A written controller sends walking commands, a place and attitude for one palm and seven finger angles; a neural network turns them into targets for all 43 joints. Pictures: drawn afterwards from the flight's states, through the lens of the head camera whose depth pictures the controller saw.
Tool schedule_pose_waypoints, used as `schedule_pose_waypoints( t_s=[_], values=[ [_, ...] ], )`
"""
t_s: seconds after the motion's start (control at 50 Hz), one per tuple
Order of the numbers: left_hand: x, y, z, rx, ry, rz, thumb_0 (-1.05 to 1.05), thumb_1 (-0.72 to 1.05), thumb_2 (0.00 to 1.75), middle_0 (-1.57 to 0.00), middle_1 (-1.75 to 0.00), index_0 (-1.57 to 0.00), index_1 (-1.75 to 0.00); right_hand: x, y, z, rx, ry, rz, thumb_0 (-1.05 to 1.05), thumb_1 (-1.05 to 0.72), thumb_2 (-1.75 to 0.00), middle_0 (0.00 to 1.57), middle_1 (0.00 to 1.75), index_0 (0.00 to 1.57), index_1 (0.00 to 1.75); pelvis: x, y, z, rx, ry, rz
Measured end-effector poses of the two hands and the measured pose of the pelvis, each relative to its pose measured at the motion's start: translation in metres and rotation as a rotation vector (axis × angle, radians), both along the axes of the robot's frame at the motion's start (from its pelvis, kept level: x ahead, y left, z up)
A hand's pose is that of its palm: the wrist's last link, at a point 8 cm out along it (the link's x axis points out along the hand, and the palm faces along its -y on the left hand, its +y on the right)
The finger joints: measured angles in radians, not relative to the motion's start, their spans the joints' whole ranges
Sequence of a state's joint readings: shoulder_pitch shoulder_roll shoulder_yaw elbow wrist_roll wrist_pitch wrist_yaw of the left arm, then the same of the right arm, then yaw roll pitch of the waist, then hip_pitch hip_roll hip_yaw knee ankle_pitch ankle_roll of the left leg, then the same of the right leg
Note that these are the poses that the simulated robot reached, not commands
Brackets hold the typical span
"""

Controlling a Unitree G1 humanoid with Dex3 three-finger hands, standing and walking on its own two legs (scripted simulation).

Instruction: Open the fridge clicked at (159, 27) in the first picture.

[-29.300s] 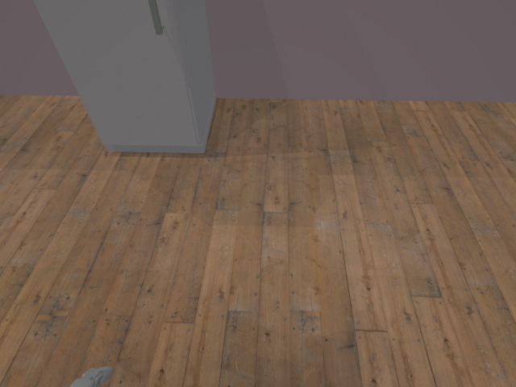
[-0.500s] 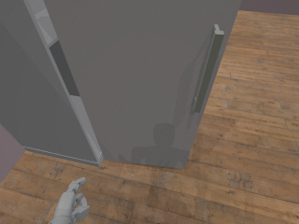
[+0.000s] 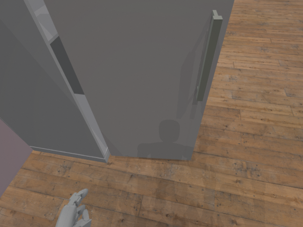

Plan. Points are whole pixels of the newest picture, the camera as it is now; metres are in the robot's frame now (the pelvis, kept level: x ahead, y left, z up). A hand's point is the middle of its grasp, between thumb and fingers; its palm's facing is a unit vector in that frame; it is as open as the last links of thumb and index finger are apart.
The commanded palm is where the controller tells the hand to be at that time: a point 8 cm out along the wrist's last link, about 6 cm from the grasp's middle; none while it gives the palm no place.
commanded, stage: step back with the hand held close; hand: right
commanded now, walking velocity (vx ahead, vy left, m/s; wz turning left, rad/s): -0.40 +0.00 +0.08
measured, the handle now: (205, 61) +0.59 -0.16 +0.12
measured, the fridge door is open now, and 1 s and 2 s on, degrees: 84 84 84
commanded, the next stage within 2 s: stop stepping back and stand still in 0.34 s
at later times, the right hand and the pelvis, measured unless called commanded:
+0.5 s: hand out of the picture +0.09 -0.33 +0.18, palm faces +0.48 +0.79 -0.39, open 7.4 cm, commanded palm +0.03 -0.34 +0.19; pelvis -0.12 -0.05 +0.02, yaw +1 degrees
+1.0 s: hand out of the picture +0.04 -0.35 +0.16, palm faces +0.49 +0.83 -0.27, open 7.4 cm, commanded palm -0.05 -0.37 +0.19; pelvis -0.21 -0.08 -0.02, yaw +5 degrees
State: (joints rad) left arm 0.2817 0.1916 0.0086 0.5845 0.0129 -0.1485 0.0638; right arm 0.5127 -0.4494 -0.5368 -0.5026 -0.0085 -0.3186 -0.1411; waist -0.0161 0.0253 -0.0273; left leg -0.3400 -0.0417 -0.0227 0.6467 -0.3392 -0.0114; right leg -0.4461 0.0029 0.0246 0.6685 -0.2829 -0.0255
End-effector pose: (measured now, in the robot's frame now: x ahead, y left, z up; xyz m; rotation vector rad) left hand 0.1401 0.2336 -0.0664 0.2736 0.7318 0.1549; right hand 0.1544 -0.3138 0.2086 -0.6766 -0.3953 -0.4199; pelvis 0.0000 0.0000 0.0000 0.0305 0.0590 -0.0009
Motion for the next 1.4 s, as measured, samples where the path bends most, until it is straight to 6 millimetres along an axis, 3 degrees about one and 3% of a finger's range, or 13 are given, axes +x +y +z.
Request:
schedule_pose_waypoints(
  t_s=[0.14,0.22,0.32,0.48,0.58,0.68,0.76,0.82,0.96,1.08,1.18,1.28,1.4],
  values=[
    [0.005,0.0,0.005,-0.021,-0.036,-0.028,0.02,0.91,0.89,-0.21,-0.3,-0.21,-0.3,0.003,0.023,-0.025,0.119,0.102,0.072,0.01,-0.9,-0.89,0.21,0.3,0.2,0.3,-0.035,0.002,0.005,-0.011,-0.005,0.024],
    [-0.006,0.001,0.021,-0.01,-0.101,0.016,0.01,0.91,0.89,-0.21,-0.3,-0.21,-0.3,-0.016,0.034,-0.022,0.086,0.134,0.182,0.01,-0.89,-0.89,0.21,0.3,0.21,0.3,-0.052,-0.002,0.004,-0.003,-0.018,0.027],
    [-0.035,-0.006,0.035,0.065,-0.086,0.031,0.01,0.91,0.89,-0.2,-0.3,-0.21,-0.3,-0.055,0.005,-0.005,0.022,0.047,0.185,0.01,-0.89,-0.89,0.22,0.3,0.22,0.3,-0.068,-0.018,0.004,0.006,-0.014,0.013],
    [-0.087,-0.047,0.038,0.04,-0.059,-0.015,0.01,0.91,0.89,-0.2,-0.3,-0.21,-0.3,-0.107,-0.053,-0.01,0.153,0.014,0.011,0.01,-0.89,-0.89,0.21,0.3,0.21,0.3,-0.112,-0.044,0.019,0.078,-0.009,0.014],
    [-0.119,-0.073,0.043,0.001,-0.043,-0.047,0.01,0.91,0.89,-0.21,-0.3,-0.21,-0.3,-0.128,-0.047,-0.018,0.268,0.033,0.032,0.01,-0.9,-0.89,0.21,0.3,0.2,0.3,-0.137,-0.048,0.028,0.074,0.016,0.025],
    [-0.145,-0.085,0.044,-0.04,-0.077,-0.073,0.01,0.9,0.89,-0.21,-0.3,-0.21,-0.3,-0.149,-0.03,-0.001,0.241,0.043,0.099,0.01,-0.9,-0.89,0.21,0.3,0.2,0.3,-0.171,-0.049,0.03,0.047,0.026,0.002],
    [-0.165,-0.076,0.017,-0.058,-0.127,-0.046,0.01,0.9,0.89,-0.21,-0.3,-0.21,-0.3,-0.183,-0.02,0.01,0.053,0.017,0.166,0.01,-0.89,-0.89,0.21,0.3,0.2,0.3,-0.201,-0.054,-0.002,-0.027,0.007,0.105],
    [-0.196,-0.07,0.001,-0.056,-0.038,0.018,0.01,0.9,0.89,-0.21,-0.3,-0.21,-0.3,-0.197,-0.032,0.018,0.041,-0.045,0.172,0.01,-0.89,-0.89,0.21,0.3,0.21,0.3,-0.198,-0.06,-0.004,0.005,-0.037,0.087],
    [-0.24,-0.056,-0.025,0.018,0.032,0.112,0.02,0.91,0.89,-0.21,-0.3,-0.21,-0.3,-0.172,-0.081,-0.029,0.279,-0.095,-0.014,0.0,-0.89,-0.9,0.21,0.3,0.2,0.3,-0.203,-0.079,-0.02,-0.038,-0.084,0.068],
    [-0.269,-0.067,-0.014,-0.064,0.008,0.141,0.02,0.91,0.89,-0.2,-0.3,-0.21,-0.3,-0.166,-0.031,-0.033,0.226,0.094,0.156,0.01,-0.9,-0.9,0.2,0.3,0.2,0.3,-0.22,-0.068,-0.005,-0.049,-0.107,0.081],
    [-0.271,-0.055,-0.026,-0.075,0.047,0.122,0.01,0.9,0.89,-0.21,-0.3,-0.21,-0.3,-0.201,-0.007,0.0,-0.002,0.068,0.217,0.01,-0.89,-0.89,0.21,0.3,0.21,0.3,-0.217,-0.055,-0.01,-0.047,-0.08,0.068],
    [-0.255,-0.042,-0.023,-0.052,0.092,0.101,0.02,0.91,0.89,-0.21,-0.3,-0.21,-0.3,-0.21,-0.041,0.025,-0.002,-0.014,0.034,0.0,-0.89,-0.89,0.22,0.3,0.22,0.3,-0.205,-0.056,0.007,-0.053,-0.075,0.065],
    [-0.216,-0.041,-0.008,-0.028,-0.002,0.064,0.02,0.91,0.89,-0.2,-0.3,-0.21,-0.3,-0.189,-0.07,-0.015,0.217,0.067,-0.132,0.0,-0.9,-0.89,0.21,0.3,0.2,0.3,-0.194,-0.065,0.014,-0.058,-0.076,0.045]
  ],
)
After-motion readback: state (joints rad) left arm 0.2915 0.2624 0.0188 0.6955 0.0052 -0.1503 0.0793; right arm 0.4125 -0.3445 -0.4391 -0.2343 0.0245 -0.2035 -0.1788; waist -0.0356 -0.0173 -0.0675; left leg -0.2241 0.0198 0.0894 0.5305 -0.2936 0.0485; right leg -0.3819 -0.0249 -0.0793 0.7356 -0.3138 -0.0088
